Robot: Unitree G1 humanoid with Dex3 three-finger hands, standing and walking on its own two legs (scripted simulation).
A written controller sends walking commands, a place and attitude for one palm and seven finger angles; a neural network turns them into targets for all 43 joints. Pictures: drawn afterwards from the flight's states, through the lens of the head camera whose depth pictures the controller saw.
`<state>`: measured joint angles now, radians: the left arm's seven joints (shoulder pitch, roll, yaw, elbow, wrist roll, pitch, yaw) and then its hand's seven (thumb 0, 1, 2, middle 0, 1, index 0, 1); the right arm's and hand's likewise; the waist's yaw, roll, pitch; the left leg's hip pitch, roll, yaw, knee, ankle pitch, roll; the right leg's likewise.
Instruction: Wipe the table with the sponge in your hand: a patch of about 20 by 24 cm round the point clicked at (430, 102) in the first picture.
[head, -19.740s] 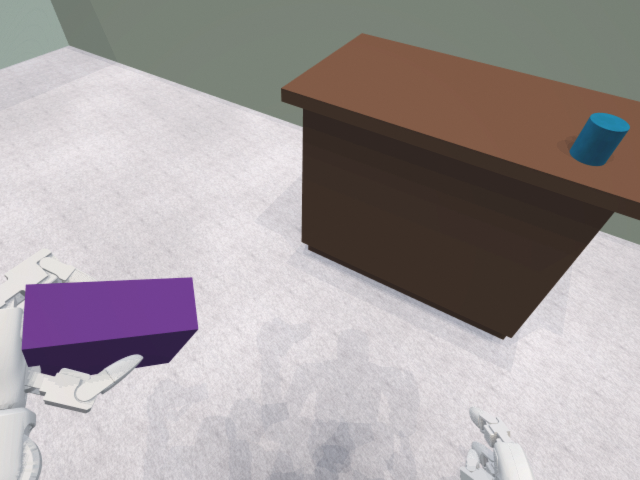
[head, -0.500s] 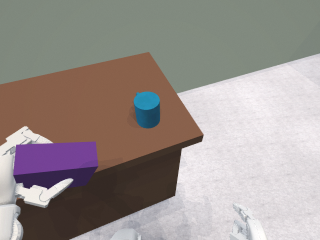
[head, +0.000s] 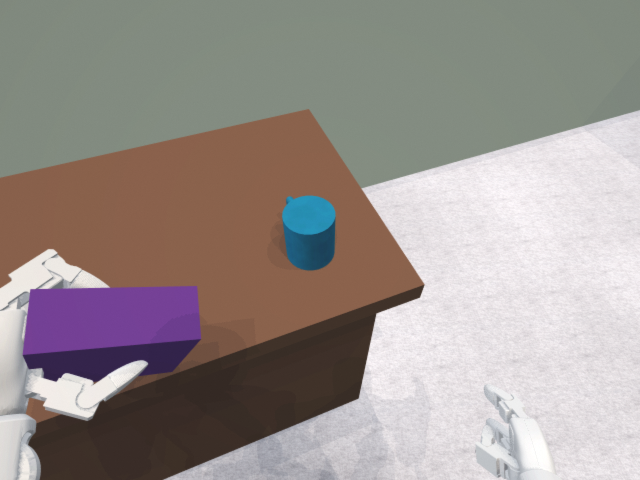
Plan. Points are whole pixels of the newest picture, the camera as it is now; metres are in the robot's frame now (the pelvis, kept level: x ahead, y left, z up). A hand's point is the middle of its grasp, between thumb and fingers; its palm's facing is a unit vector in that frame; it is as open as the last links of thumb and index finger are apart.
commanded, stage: shuffle to correct the standing spot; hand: left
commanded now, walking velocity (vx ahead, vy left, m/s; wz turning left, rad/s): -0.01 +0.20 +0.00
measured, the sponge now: (139, 336) +0.22 +0.19 +0.13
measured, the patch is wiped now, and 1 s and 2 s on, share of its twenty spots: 0.00 0.00 0.00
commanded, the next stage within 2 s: come to a stop and stand still in 0.02 s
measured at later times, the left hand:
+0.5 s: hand out of the picture +0.20 +0.34 +0.17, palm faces +0.32 -0.88 -0.35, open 9.5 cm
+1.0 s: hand out of the picture +0.17 +0.31 +0.15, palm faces +0.38 -0.86 -0.33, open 9.5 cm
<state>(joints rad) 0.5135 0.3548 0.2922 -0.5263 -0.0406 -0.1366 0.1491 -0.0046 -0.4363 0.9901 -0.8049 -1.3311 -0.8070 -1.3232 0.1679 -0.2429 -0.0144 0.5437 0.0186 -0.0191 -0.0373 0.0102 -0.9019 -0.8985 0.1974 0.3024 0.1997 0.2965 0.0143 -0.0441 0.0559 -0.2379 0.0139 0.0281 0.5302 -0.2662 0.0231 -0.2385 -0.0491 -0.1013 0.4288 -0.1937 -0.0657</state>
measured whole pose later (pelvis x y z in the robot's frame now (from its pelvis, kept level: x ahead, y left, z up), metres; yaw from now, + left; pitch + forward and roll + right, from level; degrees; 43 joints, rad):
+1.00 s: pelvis -0.06 +0.08 -0.01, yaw -2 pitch -2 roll -1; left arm 0.44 0.35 0.31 -0.47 -0.06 -0.09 0.17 0.00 -0.44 0.99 -0.80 -1.33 -0.81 -1.32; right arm 0.23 -0.24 0.01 0.60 0.02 -0.06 -0.06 0.01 -0.90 -0.90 0.20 0.30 0.20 0.30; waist 0.00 0.02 0.00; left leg -0.28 0.02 0.00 0.54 -0.24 0.01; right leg -0.19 0.11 -0.12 0.41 -0.20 -0.12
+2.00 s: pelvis -0.04 +0.12 -0.01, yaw -3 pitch -1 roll -1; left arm 0.52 0.38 0.28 -0.50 -0.05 -0.22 0.06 0.00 -0.44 0.99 -0.81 -1.33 -0.81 -1.32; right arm 0.21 -0.21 0.00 0.56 0.02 -0.10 -0.01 0.01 -0.90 -0.90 0.20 0.30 0.20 0.30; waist -0.03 -0.01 0.05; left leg -0.24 -0.04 0.07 0.49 -0.24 0.06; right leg -0.21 0.05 -0.06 0.47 -0.25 -0.05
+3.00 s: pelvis -0.03 +0.14 -0.01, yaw -3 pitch +0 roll -1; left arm 0.41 0.41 0.38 -0.40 -0.04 -0.24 0.07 -0.01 -0.44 0.99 -0.81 -1.34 -0.81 -1.33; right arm 0.24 -0.18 0.03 0.59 0.02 -0.15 -0.03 0.01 -0.90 -0.90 0.20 0.30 0.20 0.30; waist 0.03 -0.05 0.05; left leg -0.24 -0.06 0.06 0.49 -0.25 0.09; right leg -0.20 0.03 -0.06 0.46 -0.25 -0.02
